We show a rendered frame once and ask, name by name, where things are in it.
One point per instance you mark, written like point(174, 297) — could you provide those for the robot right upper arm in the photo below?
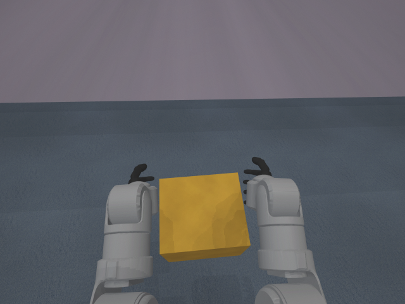
point(289, 293)

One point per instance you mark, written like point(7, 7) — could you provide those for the left robot hand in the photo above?
point(135, 174)

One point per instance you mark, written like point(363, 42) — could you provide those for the right robot forearm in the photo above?
point(283, 249)

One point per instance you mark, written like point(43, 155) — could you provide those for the right robot hand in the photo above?
point(264, 170)

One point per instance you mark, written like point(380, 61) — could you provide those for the left robot forearm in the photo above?
point(126, 249)

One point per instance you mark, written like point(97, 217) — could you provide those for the carton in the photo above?
point(201, 217)

